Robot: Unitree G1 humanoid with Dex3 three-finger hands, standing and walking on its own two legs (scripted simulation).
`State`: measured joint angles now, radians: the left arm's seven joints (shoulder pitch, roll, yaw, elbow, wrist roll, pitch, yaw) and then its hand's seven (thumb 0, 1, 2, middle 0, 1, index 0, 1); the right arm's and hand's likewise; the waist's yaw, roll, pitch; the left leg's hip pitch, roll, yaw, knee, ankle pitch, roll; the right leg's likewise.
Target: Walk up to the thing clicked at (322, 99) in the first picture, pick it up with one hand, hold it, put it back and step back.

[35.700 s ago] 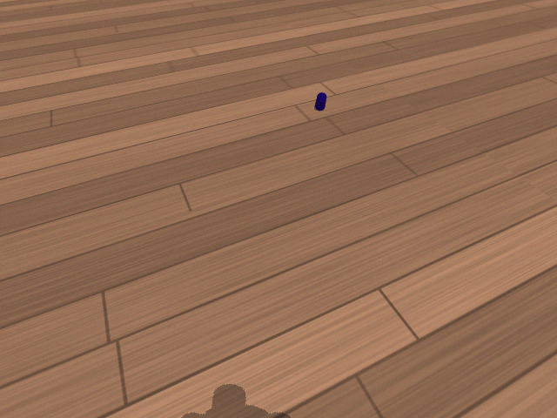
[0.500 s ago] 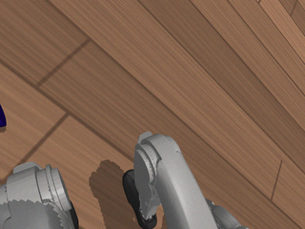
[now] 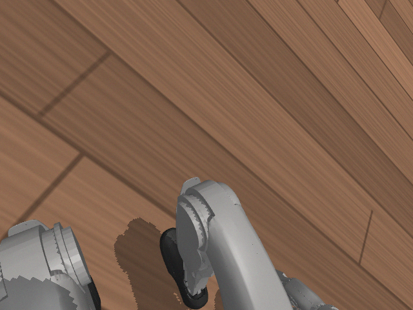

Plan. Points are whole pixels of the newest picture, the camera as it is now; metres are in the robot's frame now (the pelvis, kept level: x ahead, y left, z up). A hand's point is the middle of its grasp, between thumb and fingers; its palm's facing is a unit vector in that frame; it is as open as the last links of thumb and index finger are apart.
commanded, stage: open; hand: left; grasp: from above
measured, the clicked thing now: out of the picture +0.43 +0.36 -0.27
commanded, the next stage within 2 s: withdraw in 0.58 s
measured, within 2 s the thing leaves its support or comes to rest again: rests again in 0.12 s
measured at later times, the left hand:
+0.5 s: hand out of the picture +0.42 +0.34 -0.24, palm faces -0.44 -0.16 -0.88, open 13.7 cm
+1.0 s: hand out of the picture +0.44 +0.37 -0.18, palm faces -0.26 -0.11 -0.96, open 13.9 cm
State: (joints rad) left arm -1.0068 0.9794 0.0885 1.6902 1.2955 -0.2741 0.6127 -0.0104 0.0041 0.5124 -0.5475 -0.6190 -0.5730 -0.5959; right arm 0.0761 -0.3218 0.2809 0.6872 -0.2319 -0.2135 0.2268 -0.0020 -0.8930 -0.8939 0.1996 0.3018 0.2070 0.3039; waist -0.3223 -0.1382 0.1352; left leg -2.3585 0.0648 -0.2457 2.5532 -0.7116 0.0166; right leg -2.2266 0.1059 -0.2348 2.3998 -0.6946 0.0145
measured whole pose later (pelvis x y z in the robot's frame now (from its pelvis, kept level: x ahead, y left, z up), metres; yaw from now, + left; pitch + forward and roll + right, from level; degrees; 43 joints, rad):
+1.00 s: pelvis +0.00 +0.00 +0.01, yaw +1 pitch +30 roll -13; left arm -0.91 0.89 0.14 1.42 1.24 -0.18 0.56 0.00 -0.46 0.96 -0.09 -1.00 -0.11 -0.99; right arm 0.13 -0.31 0.21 0.68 -0.20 -0.19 0.25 0.00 -0.89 -0.89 0.20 0.30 0.21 0.30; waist -0.28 -0.08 0.03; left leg -2.37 0.06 -0.23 2.52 -0.71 0.01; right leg -2.24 0.10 -0.22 2.38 -0.70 0.01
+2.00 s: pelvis +0.00 +0.00 +0.06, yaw +7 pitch +36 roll -9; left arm -0.86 0.70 0.08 1.18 1.04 -0.09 0.25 0.00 -0.15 0.88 -0.20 -0.68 -0.19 -0.69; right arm 0.22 -0.23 0.08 0.69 -0.09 -0.02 0.13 0.00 -0.89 -0.89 0.20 0.30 0.21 0.30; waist -0.19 0.05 -0.12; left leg -2.26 0.04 -0.11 2.30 -0.68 0.03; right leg -2.15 0.06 -0.12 2.23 -0.72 0.01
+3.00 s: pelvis +0.08 +0.02 +0.41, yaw +17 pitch +13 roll -3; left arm 0.47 0.23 0.04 -0.08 -0.08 0.43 0.07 0.01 0.90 0.90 -0.20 -0.30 -0.20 -0.30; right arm 0.32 -0.22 0.05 0.53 0.04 -0.16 -0.18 0.01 -0.90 -0.90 0.20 0.30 0.21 0.30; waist -0.06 0.06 -0.19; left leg -0.79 0.02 -0.06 1.05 -0.49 0.01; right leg -0.70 0.04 -0.05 0.98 -0.51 -0.01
